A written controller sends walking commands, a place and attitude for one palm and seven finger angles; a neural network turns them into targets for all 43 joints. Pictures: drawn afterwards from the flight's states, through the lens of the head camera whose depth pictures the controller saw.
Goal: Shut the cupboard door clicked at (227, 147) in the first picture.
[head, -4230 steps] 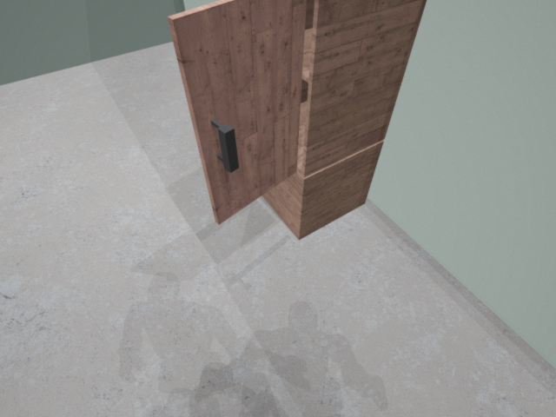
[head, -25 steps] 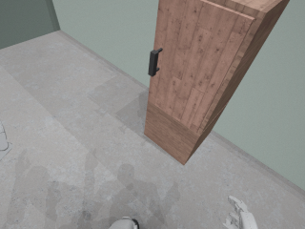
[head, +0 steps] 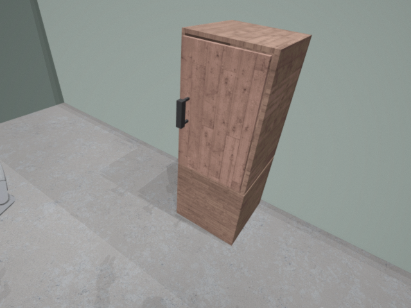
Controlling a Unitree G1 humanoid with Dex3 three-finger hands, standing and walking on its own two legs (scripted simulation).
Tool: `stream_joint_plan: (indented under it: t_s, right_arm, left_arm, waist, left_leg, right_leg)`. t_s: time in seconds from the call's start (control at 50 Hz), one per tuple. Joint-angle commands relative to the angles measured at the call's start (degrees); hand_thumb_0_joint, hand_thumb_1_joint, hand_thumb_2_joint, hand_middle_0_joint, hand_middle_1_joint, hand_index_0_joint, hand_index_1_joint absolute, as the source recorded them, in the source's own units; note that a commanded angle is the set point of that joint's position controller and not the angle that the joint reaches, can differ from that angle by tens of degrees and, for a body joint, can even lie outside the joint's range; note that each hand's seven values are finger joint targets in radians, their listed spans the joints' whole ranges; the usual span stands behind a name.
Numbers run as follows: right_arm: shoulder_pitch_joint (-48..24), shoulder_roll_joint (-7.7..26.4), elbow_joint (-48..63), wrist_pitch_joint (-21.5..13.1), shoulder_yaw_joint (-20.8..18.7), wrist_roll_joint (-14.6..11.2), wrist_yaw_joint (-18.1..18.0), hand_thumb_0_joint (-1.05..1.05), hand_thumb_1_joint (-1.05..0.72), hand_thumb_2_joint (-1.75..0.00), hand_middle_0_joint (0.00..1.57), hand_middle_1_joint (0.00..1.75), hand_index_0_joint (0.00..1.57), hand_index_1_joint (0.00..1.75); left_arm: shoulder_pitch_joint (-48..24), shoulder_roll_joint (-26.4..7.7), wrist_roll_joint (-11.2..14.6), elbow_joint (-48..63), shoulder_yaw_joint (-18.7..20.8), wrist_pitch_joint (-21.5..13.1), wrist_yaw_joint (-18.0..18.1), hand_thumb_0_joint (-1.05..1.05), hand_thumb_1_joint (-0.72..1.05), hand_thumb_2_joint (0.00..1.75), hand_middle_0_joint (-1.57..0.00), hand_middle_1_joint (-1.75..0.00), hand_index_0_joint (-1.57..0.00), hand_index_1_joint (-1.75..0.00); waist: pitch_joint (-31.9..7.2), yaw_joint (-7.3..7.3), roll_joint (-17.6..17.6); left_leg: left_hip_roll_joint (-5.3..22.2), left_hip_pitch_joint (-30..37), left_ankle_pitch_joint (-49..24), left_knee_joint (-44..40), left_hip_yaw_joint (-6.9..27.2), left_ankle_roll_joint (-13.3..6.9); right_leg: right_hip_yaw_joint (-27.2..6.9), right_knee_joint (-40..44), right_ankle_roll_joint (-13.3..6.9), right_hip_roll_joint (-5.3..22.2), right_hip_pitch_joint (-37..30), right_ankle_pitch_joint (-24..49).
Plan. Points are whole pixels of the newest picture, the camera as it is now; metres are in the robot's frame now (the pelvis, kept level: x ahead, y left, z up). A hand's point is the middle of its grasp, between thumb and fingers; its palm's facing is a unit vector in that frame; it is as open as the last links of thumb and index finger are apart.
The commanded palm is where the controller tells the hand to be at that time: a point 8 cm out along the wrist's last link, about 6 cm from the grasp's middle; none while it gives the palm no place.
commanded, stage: stop stepping back and stand still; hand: left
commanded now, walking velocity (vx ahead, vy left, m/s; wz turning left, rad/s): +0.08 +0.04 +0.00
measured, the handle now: (183, 112) +0.90 +0.11 +0.00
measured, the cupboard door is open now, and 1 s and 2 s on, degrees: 1 1 1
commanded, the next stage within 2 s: let the arm hang, fingers relaxed in 0.52 s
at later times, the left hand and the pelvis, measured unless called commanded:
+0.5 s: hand out of the picture +0.15 +0.31 +0.22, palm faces +0.47 -0.69 -0.55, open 7.4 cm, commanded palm +0.13 +0.32 +0.22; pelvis -0.03 +0.03 +0.04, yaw -3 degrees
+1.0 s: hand out of the picture +0.01 +0.27 -0.14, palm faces +0.01 -0.98 -0.20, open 7.1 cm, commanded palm none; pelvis -0.05 +0.07 +0.03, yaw +1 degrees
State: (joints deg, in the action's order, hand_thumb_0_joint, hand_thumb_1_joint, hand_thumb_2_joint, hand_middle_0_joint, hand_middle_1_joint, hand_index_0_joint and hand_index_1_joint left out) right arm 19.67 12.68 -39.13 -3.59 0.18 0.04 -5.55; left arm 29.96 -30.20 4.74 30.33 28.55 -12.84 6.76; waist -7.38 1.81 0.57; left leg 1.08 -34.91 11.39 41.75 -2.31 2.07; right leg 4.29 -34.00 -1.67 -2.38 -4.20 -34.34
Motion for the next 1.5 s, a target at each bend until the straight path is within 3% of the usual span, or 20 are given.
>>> stream_joint_plan:
  t_s: [0.0, 0.04, 0.08, 0.1, 0.12, 0.14, 0.18, 0.22, 0.3, 0.34, 0.4, 0.46, 0.58, 0.6, 0.62, 0.72, 0.84, 0.96, 1.16, 1.48]
  right_arm:
    - [-12.56, 7.65, 7.91, -3.03, -2.16, -0.56, -0.97, 0.00, -0.90, -0.90, 0.20, 0.30, 0.20, 0.30]
    - [-13.62, 6.93, 8.86, -4.06, -1.00, -0.96, -0.26, 0.00, -0.90, -0.90, 0.20, 0.30, 0.20, 0.30]
    - [-10.96, 8.77, 7.76, -5.75, -2.47, -1.25, -0.44, 0.00, -0.90, -0.90, 0.20, 0.30, 0.20, 0.30]
    - [-10.21, 10.02, 9.12, -6.56, -2.87, -1.15, -0.68, 0.00, -0.90, -0.90, 0.20, 0.30, 0.20, 0.30]
    - [-10.47, 9.33, 11.19, -7.47, -3.17, -0.75, -0.06, 0.00, -0.90, -0.90, 0.20, 0.30, 0.20, 0.30]
    - [-8.84, 7.35, 11.55, -8.57, -2.68, 0.14, 1.22, 0.00, -0.90, -0.90, 0.20, 0.30, 0.20, 0.30]
    - [-11.17, 6.92, 10.66, -9.01, -3.66, 0.79, 2.95, 0.00, -0.90, -0.90, 0.20, 0.30, 0.20, 0.30]
    - [-11.85, 6.25, 12.39, -8.17, -3.74, 0.73, 3.10, 0.00, -0.90, -0.90, 0.20, 0.30, 0.20, 0.30]
    - [-10.77, 4.40, 12.81, -5.71, -2.24, 0.86, 2.32, 0.00, -0.90, -0.90, 0.20, 0.30, 0.20, 0.30]
    - [-9.17, 4.46, 11.68, -4.15, -2.13, 0.46, 1.69, 0.00, -0.90, -0.90, 0.20, 0.30, 0.20, 0.30]
    - [-9.23, 5.44, 9.50, -1.82, -1.94, 0.65, 1.46, 0.00, -0.90, -0.90, 0.20, 0.30, 0.20, 0.30]
    - [-9.14, 6.66, 8.80, -2.44, -2.24, -0.94, 1.16, 0.00, -0.90, -0.90, 0.20, 0.30, 0.20, 0.30]
    - [-15.10, 6.25, 9.41, -5.76, -1.88, -0.66, -1.02, 0.00, -0.90, -0.90, 0.20, 0.30, 0.20, 0.30]
    - [-13.38, 11.60, -0.05, -4.67, -4.31, 2.41, 5.10, 0.00, -0.90, -0.90, 0.20, 0.30, 0.20, 0.30]
    - [-11.12, 9.39, 2.97, -0.43, -3.27, 1.49, 5.50, 0.00, -0.90, -0.90, 0.20, 0.30, 0.20, 0.30]
    - [-9.96, 14.69, 3.15, 1.62, -3.82, 1.86, 5.23, 0.00, -0.90, -0.90, 0.20, 0.30, 0.20, 0.30]
    - [-11.48, 12.38, -3.36, 2.91, -2.41, 1.52, 4.21, 0.00, -0.90, -0.90, 0.20, 0.30, 0.20, 0.30]
    - [-9.83, 10.35, -9.97, 3.59, -2.15, 1.25, 3.73, 0.00, -0.90, -0.90, 0.20, 0.30, 0.20, 0.30]
    - [-7.64, 11.81, -17.40, 4.20, -2.62, 1.08, 4.33, 0.00, -0.90, -0.90, 0.20, 0.30, 0.20, 0.30]
    - [-5.89, 10.67, -22.74, 3.27, -3.02, 0.64, 4.39, 0.00, -0.90, -0.90, 0.20, 0.30, 0.20, 0.30]
  left_arm:
    - [-20.15, -6.44, -2.12, -1.97, -0.20, -1.28, 1.98, 0.00, 0.90, 0.90, -0.20, -0.30, -0.20, -0.30]
    - [-26.35, -4.18, -3.36, -4.88, -5.08, -1.77, 1.67, 0.00, 0.90, 0.90, -0.20, -0.30, -0.20, -0.30]
    - [-32.29, -4.83, -3.62, -0.15, -6.39, -1.36, 2.07, 0.00, 0.90, 0.90, -0.20, -0.30, -0.20, -0.30]
    - [-29.54, -5.11, -3.41, 3.06, -4.95, -1.29, 2.57, 0.00, 0.90, 0.90, -0.20, -0.30, -0.20, -0.30]
    - [-25.26, -6.78, -3.04, 9.12, -1.46, -2.10, 3.08, 0.00, 0.90, 0.90, -0.20, -0.30, -0.20, -0.30]
    - [-18.81, -7.74, -2.56, 13.42, 1.00, -3.59, 2.65, 0.00, 0.90, 0.90, -0.20, -0.30, -0.20, -0.30]
    - [-9.46, -12.07, -1.28, 21.64, 7.23, -6.15, 1.96, 0.00, 0.90, 0.90, -0.20, -0.30, -0.20, -0.30]
    - [3.86, -10.58, -0.15, 22.29, 10.80, -5.52, 2.37, 0.00, 0.90, 0.90, -0.20, -0.30, -0.20, -0.30]
    - [14.51, -7.12, 0.58, 14.63, 11.59, -3.55, 2.75, 0.00, 0.90, 0.90, -0.20, -0.30, -0.20, -0.30]
    - [12.26, -5.10, 0.28, 7.06, 9.17, -1.62, 2.80, 0.00, 0.90, 0.90, -0.20, -0.30, -0.20, -0.30]
    - [2.23, -5.15, -0.32, -1.32, 6.06, 0.26, 3.37, 0.00, 0.90, 0.90, -0.20, -0.30, -0.20, -0.30]
    - [-4.94, 0.62, -1.24, -10.25, -2.21, 2.03, 2.96, 0.00, 0.90, 0.90, -0.20, -0.30, -0.20, -0.30]
    - [-29.09, -1.77, -3.98, 3.25, -8.27, 0.17, 4.00, 0.00, 0.90, 0.90, -0.20, -0.30, -0.20, -0.30]
    - [-10.01, 7.59, -8.39, -42.70, -21.62, 9.67, -3.26, 0.00, 0.90, 0.90, -0.20, -0.30, -0.20, -0.30]
    - [-5.97, 9.03, -6.65, -44.06, -21.58, 12.72, -5.90, 0.00, 0.90, 0.90, -0.20, -0.30, -0.20, -0.30]
    - [-10.56, 5.29, -6.76, -51.57, -23.47, 12.12, -6.69, 0.00, 0.90, 0.90, -0.20, -0.30, -0.20, -0.30]
    - [-14.60, 3.82, -5.87, -68.80, -24.61, 12.18, -5.75, 0.00, 0.90, 0.90, -0.20, -0.30, -0.20, -0.30]
    - [-14.66, 7.58, -5.51, -78.45, -25.36, 13.19, -5.85, 0.00, 0.90, 0.90, -0.20, -0.30, -0.20, -0.30]
    - [-14.79, 7.45, -5.70, -88.63, -26.49, 13.44, -6.59, 0.00, 0.90, 0.90, -0.20, -0.30, -0.20, -0.30]
    - [-12.41, 6.80, -5.95, -93.15, -26.16, 12.61, -6.01, 0.00, 0.90, 0.90, -0.20, -0.30, -0.20, -0.30]
  waist:
    - [27.91, 1.60, 7.12]
    - [30.61, 1.50, -1.12]
    - [24.02, 2.55, -5.78]
    - [17.15, 1.06, -14.87]
    - [8.84, -1.38, -22.52]
    - [2.05, -1.21, -25.28]
    - [-3.85, -2.13, -10.48]
    - [-5.67, -2.82, -8.09]
    - [-3.44, -1.68, -21.65]
    - [0.36, -0.36, -13.62]
    - [6.64, -0.07, 6.67]
    - [8.93, 0.09, 13.84]
    - [10.64, -2.54, 8.44]
    - [14.27, -0.64, 5.03]
    - [9.26, -2.29, 4.43]
    - [-0.72, -3.04, 3.96]
    - [-3.00, -2.37, -2.93]
    - [1.04, -1.99, -11.95]
    - [13.21, -1.60, -0.46]
    - [13.15, -2.02, -1.27]
  left_leg:
    - [3.73, 8.41, 7.30, 28.66, 6.68, -0.19]
    - [4.35, 7.47, 7.03, 8.28, 2.06, -1.32]
    - [-0.26, 16.99, -3.76, -8.26, 1.25, -2.17]
    - [1.78, 22.07, -17.24, -14.43, 8.43, -4.39]
    - [8.82, 28.98, -28.62, -15.99, 18.85, -7.89]
    - [12.78, 32.84, -29.04, -20.07, 28.79, -6.84]
    - [13.21, 20.96, 5.23, -27.94, 29.51, -4.95]
    - [10.11, 15.09, 21.40, -32.25, 18.54, -3.88]
    - [5.58, 8.83, 20.72, -32.18, 5.45, 0.32]
    - [3.54, 6.68, 19.45, -25.21, 2.12, 0.40]
    - [1.92, 9.89, 6.74, 1.39, 4.06, -0.78]
    - [1.96, 5.53, 6.54, 5.85, 4.77, -1.64]
    - [0.40, 11.58, 6.07, -1.79, -0.90, -3.72]
    - [3.22, 9.21, -2.10, 0.17, -2.11, -3.10]
    - [0.14, 14.40, -4.63, -2.06, 0.73, -3.57]
    - [5.68, 22.93, -34.06, -4.88, 4.50, -5.39]
    - [3.98, 24.04, -27.98, -9.04, 2.31, -3.26]
    - [5.71, 26.10, -18.96, -14.37, 4.15, -3.84]
    - [6.26, 21.40, 11.05, -26.59, 7.12, -3.94]
    - [5.76, 22.45, 9.15, -28.42, 5.93, -4.13]
  right_leg:
    - [-14.49, 26.88, -11.16, 21.33, 48.82, -8.15]
    - [-5.50, 17.18, -6.24, 15.98, 35.37, 13.03]
    - [0.17, -1.31, -2.03, 11.74, 28.59, 32.19]
    - [0.22, -12.80, 0.13, 6.77, 25.64, 33.20]
    - [-1.32, -19.08, 1.13, 1.68, 26.59, 19.01]
    - [-4.47, -24.36, 0.37, -0.73, 27.90, 5.42]
    - [-7.34, -25.90, 0.67, 0.15, 19.07, 1.47]
    - [-2.05, -18.87, 0.54, -1.21, 13.13, 4.06]
    - [4.58, 1.17, 0.12, -2.78, 4.96, 5.53]
    - [1.26, 12.29, -0.59, 1.05, 4.20, 9.60]
    - [-23.53, 24.88, -7.55, 21.59, 22.55, 8.52]
    - [-16.63, 18.93, -4.09, 16.82, 18.99, 20.69]
    - [-10.84, 13.49, -0.55, 15.18, 14.88, 48.94]
    - [-1.23, 1.94, -2.62, 19.12, 17.89, 64.66]
    - [-6.18, 0.07, -2.66, 14.30, 18.58, 64.40]
    - [-2.46, -0.45, -0.10, 10.97, 13.79, 49.33]
    - [-3.75, 3.22, -1.18, 11.29, 6.14, 51.26]
    - [-2.54, 10.01, -0.85, 9.46, 9.03, 31.79]
    - [-3.10, 17.25, -0.62, 8.42, 15.55, 13.34]
    - [-3.58, 17.28, -0.44, 8.99, 15.97, 15.22]
